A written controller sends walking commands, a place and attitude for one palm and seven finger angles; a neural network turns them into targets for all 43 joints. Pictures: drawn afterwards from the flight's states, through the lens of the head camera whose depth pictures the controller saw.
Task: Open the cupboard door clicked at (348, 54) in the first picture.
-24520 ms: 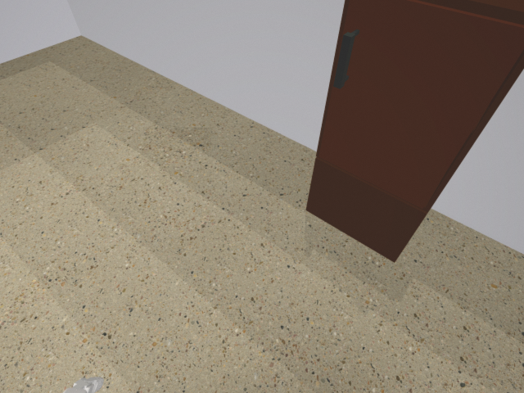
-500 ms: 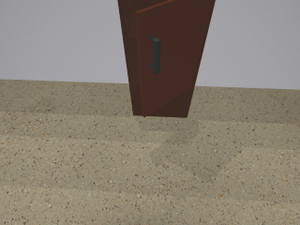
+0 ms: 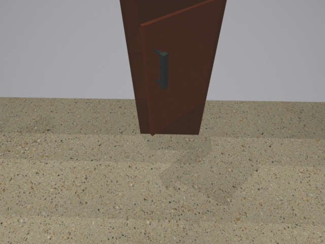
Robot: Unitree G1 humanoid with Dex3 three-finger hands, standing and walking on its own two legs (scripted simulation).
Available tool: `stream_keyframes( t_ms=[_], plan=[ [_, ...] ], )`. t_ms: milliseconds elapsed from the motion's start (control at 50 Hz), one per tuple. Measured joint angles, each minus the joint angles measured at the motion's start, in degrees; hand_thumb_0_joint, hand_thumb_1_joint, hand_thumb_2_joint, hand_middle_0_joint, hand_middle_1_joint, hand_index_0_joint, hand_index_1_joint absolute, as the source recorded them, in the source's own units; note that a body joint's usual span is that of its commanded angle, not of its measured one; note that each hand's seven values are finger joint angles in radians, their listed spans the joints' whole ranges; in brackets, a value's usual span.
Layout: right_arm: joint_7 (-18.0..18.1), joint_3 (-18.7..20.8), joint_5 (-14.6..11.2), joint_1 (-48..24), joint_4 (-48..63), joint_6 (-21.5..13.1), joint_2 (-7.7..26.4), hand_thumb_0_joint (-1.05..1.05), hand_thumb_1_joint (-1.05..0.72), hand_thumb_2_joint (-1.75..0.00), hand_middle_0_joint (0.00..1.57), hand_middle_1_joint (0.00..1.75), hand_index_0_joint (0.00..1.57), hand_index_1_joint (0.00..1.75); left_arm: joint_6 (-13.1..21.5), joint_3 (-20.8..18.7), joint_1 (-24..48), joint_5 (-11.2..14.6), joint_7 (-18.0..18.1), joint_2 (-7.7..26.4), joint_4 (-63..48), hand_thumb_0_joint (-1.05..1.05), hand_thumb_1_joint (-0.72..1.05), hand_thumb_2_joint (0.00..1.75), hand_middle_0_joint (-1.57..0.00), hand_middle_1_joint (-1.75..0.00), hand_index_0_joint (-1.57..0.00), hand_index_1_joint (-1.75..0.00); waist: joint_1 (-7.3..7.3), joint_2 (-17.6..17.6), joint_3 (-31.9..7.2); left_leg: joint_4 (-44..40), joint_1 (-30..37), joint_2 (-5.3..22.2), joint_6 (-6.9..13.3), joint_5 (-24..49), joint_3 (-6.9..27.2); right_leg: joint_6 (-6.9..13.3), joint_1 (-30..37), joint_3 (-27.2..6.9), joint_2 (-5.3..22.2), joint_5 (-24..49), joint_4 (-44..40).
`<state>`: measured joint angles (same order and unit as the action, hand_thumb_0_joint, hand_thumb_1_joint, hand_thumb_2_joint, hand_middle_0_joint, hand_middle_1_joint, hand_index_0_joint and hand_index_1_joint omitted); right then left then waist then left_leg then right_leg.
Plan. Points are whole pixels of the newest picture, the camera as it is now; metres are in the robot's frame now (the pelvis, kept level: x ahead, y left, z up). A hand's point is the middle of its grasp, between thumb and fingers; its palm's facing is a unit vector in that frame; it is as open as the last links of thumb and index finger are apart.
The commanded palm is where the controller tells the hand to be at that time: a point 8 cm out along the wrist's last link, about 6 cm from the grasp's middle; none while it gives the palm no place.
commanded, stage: look to check the result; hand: left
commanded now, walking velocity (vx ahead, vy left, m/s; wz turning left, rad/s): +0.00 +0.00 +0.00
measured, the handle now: (160, 69) +0.72 +0.05 +0.03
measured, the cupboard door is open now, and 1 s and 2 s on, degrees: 43 43 43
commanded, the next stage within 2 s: walk to a spot facing it in 0.60 s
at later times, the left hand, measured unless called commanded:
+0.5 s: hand out of the picture +0.09 +0.24 -0.16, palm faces -0.04 -0.94 -0.33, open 7.4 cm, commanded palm none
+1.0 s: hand out of the picture +0.10 +0.22 -0.17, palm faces -0.10 -0.95 -0.29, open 7.4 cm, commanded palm none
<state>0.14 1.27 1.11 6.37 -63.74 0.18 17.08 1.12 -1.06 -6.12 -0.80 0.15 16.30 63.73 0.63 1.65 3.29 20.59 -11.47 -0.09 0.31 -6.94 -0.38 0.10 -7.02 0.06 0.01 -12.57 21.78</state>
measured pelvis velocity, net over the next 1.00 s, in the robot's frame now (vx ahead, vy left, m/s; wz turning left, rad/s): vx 0.02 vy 0.00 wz -0.12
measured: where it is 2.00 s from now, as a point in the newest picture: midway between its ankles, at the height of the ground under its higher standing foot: outside the picture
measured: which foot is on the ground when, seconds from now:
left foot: down 0.00-1.00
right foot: down 0.00-1.00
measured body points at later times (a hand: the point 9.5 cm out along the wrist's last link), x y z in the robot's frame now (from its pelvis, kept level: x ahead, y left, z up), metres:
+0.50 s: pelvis +0.02 +0.00 +0.00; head +0.05 -0.01 +0.45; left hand +0.09 +0.29 -0.13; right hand +0.08 -0.29 -0.14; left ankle +0.05 +0.12 -0.75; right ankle -0.01 -0.12 -0.75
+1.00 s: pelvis +0.02 +0.00 -0.01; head +0.06 -0.01 +0.44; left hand +0.10 +0.27 -0.15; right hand +0.08 -0.27 -0.16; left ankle +0.05 +0.11 -0.75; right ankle -0.01 -0.12 -0.74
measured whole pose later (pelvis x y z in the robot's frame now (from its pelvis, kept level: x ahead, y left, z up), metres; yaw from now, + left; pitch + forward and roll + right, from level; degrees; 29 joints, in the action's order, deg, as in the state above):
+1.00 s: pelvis +0.02 +0.00 -0.01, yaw -7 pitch -1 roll +1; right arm 1.4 2.0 1.2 7.1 -58.6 1.7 13.9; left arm -2.8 -2.4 -9.7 -0.8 0.0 15.4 59.9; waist -0.9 -0.5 5.3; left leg 27.0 -12.6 1.7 0.1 -13.6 -7.1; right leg 0.4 -13.0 -5.0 -1.1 -18.4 33.0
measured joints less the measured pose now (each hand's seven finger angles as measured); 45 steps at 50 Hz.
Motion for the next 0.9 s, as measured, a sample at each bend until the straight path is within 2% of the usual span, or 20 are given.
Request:
stream_keyframes(
  t_ms=[280, 760, 900],
  plan=[
    [-0.1, -0.5, -0.2, -0.1, -1.2, 0.2, 1.6, 0.00, -0.91, -0.90, 0.20, 0.30, 0.20, 0.30, -0.1, 0.3, 0.3, 0.2, 0.0, 2.2, 1.2, 0.00, 0.91, 0.90, -0.20, -0.30, -0.20, -0.30, 0.06, -0.3, 1.1, -2.0, 1.7, 0.1, -0.1, -0.2, -0.3, 0.0, 1.9, -0.3, -0.1, 0.3, -2.6],
    [0.0, -0.7, -0.4, -0.9, -1.1, 0.0, 0.7, 0.00, -0.91, -0.90, 0.20, 0.30, 0.20, 0.30, -0.1, 0.5, -0.1, 0.2, 0.1, 1.4, 1.3, 0.00, 0.90, 0.90, -0.20, -0.30, -0.20, -0.30, -0.32, -1.1, 0.7, -2.7, 3.2, -0.1, -0.1, -1.3, -0.6, -0.1, 3.7, -0.6, 0.2, -0.3, -4.2],
    [1.0, 0.0, -0.1, -0.8, 1.7, 0.9, -0.9, 0.00, -0.91, -0.90, 0.20, 0.30, 0.20, 0.30, -2.2, -0.5, -1.8, 0.2, 0.5, 0.4, -0.8, 0.00, 0.91, 0.90, -0.20, -0.30, -0.20, -0.30, -1.18, -1.2, 0.8, 1.7, 1.2, 1.0, -0.2, -4.1, -3.4, -0.1, 0.0, -3.5, -0.7, -2.3, 1.1]
  ],
)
